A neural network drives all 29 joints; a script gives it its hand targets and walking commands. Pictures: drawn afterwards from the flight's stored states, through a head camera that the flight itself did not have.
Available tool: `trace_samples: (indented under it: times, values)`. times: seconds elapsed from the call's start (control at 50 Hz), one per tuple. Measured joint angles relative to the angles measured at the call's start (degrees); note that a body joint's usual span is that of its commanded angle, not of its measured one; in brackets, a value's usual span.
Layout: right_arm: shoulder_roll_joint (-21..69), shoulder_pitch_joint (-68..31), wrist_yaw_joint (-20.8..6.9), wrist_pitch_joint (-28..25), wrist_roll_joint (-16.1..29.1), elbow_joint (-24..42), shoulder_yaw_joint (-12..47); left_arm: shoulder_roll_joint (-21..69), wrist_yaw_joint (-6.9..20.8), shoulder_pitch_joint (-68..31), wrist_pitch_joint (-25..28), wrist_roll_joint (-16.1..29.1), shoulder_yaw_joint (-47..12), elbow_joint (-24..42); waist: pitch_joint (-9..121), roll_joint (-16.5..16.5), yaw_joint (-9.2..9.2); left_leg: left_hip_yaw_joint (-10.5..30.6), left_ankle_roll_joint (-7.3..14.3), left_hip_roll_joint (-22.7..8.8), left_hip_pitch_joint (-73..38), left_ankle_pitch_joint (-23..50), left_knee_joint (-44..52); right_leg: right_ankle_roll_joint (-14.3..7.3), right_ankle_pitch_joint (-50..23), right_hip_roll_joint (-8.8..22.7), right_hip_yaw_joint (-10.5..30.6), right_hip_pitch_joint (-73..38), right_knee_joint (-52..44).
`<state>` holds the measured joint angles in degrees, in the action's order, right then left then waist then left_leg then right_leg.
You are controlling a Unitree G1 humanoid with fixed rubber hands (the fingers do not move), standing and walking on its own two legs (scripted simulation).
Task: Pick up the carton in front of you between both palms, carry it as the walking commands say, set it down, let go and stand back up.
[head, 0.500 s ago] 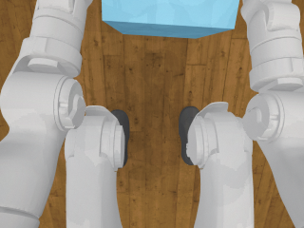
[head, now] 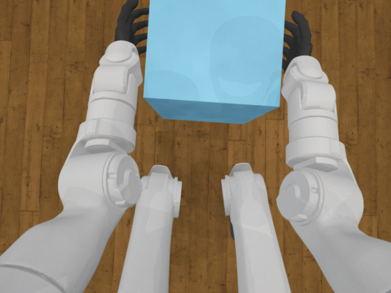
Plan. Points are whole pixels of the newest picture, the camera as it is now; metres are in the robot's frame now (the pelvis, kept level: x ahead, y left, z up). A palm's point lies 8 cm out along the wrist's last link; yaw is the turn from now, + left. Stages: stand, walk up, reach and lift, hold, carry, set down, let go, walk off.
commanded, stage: reach and lift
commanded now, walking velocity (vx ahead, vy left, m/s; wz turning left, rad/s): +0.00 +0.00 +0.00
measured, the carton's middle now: (209, 66) +0.53 -0.02 -0.14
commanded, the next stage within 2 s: none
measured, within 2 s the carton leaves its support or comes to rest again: neither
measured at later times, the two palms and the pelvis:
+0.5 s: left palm (86, 25) +0.49 +0.13 +0.07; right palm (345, 36) +0.48 -0.17 +0.07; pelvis +0.03 +0.00 +0.12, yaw +0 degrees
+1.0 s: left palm out of the picture +0.44 +0.14 +0.23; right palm out of the picture +0.43 -0.16 +0.23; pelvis +0.08 +0.00 +0.25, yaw +0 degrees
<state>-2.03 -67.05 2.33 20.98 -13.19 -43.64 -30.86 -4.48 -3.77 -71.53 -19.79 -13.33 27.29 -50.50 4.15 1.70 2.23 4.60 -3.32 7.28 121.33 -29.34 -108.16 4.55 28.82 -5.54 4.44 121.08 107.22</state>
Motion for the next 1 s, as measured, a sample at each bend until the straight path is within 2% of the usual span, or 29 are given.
trace_samples:
  times: [0.16,0.36,0.68,1.0]
  values:
    - [1.1,2.2,-0.9,1.9,-0.7,4.5,0.0,1.9,0.5,2.7,-1.7,-0.5,0.3,5.1,1.6,-0.3,-0.17,0.3,-0.1,0.1,-3.8,2.0,6.4,0.0,-2.0,-0.2,0.6,-3.7,-6.2]
    - [3.5,11.1,-0.7,3.2,0.7,9.1,3.0,4.4,0.4,12.8,-3.4,1.5,-2.2,11.3,5.5,-0.5,-0.48,0.9,0.1,-0.2,-13.8,1.2,13.9,-0.6,-1.2,0.1,0.8,-13.6,-13.5]
    - [6.6,25.9,-0.7,0.2,0.7,8.3,6.0,8.5,0.5,28.3,-0.2,1.3,-3.4,11.5,9.0,-0.6,-0.90,1.8,1.2,-1.1,-38.4,2.2,31.2,-1.7,-2.3,0.4,1.8,-38.0,-30.8]
    - [9.2,40.4,-1.0,-0.8,1.0,11.6,10.2,11.5,0.9,43.7,0.4,1.4,-6.9,16.3,6.6,-1.0,-1.22,3.0,2.0,-2.4,-67.7,6.8,52.8,-2.8,-6.9,1.3,2.6,-67.2,-52.3]
